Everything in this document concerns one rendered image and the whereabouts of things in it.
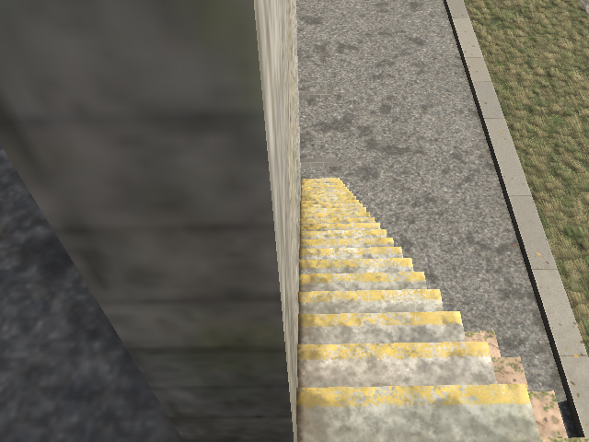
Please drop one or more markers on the stairs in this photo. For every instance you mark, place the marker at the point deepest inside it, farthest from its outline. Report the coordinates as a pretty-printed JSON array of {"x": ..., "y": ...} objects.
[{"x": 378, "y": 358}]

